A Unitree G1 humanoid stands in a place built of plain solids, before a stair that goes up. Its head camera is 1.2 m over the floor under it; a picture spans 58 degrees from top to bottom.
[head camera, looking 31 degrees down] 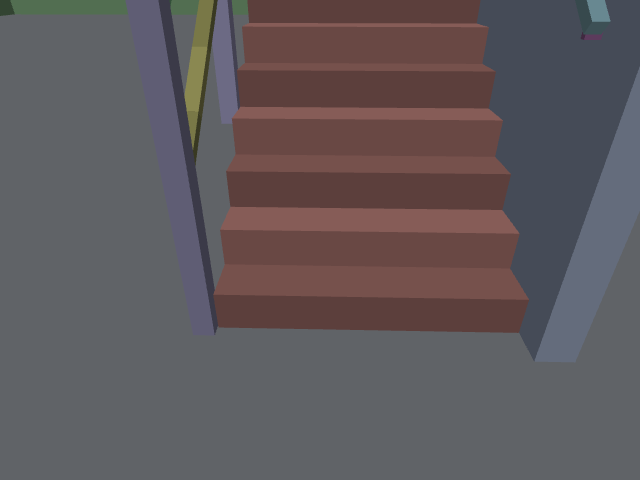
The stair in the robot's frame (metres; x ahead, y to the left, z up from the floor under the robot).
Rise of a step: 0.17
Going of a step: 0.21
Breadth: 1.20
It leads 1 degrees to the right of straight ahead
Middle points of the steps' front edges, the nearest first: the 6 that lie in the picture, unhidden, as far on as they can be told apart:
1.30 -0.19 0.17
1.50 -0.20 0.34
1.71 -0.20 0.50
1.92 -0.21 0.67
2.13 -0.21 0.84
2.33 -0.22 1.01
